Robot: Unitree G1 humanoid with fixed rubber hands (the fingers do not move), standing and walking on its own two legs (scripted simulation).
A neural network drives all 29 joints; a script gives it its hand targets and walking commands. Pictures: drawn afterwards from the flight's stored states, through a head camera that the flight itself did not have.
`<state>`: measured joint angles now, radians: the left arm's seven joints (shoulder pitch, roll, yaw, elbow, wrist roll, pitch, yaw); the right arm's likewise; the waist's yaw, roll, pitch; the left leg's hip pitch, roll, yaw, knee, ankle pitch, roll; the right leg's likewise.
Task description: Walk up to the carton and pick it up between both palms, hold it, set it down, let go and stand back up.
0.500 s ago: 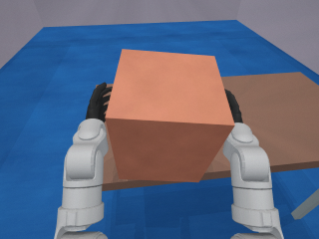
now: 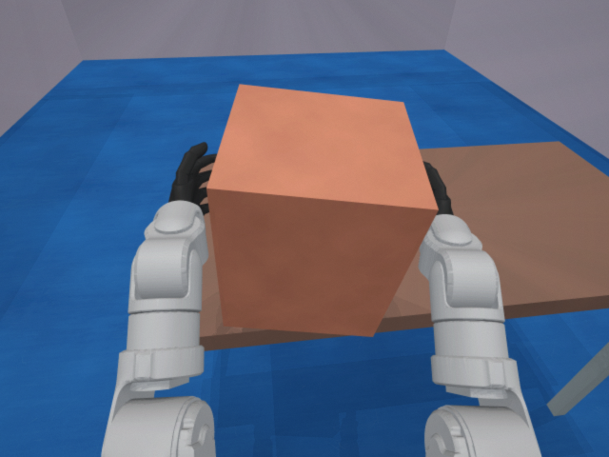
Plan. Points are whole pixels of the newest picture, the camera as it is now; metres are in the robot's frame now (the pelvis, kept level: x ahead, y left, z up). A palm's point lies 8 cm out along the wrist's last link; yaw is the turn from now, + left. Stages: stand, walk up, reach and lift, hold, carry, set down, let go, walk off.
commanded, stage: hold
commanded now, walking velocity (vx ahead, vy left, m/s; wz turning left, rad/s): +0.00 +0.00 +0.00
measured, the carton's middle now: (310, 218) +0.39 +0.00 +0.17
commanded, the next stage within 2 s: none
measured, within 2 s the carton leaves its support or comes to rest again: neither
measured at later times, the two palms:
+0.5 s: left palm (200, 196) +0.41 +0.14 +0.20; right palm (425, 214) +0.40 -0.16 +0.18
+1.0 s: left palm (203, 190) +0.40 +0.14 +0.21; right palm (434, 206) +0.39 -0.16 +0.19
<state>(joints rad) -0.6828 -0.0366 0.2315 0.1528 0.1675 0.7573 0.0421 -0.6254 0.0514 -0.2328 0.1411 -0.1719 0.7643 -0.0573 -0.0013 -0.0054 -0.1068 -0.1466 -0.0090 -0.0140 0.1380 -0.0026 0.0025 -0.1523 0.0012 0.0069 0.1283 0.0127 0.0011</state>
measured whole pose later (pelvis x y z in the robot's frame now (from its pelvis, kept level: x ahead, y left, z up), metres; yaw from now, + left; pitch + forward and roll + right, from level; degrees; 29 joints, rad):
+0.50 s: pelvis +0.03 +0.00 +0.00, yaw +0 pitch +3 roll +0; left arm -0.68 -0.03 0.23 0.25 0.17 0.61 0.04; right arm -0.61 0.06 -0.25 0.23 -0.16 0.62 -0.08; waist -0.01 -0.01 -0.12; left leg -0.12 -0.01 -0.01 0.06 0.00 0.00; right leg -0.12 0.00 0.01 0.04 0.02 0.00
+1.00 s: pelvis +0.04 +0.00 +0.00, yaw +0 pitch +2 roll +0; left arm -0.64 -0.03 0.18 0.08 0.11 0.75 0.09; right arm -0.59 0.02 -0.21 0.05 -0.10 0.77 -0.09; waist -0.02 0.00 -0.10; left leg -0.09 -0.01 -0.02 0.04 0.00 0.00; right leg -0.08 0.00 0.00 0.02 0.02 0.00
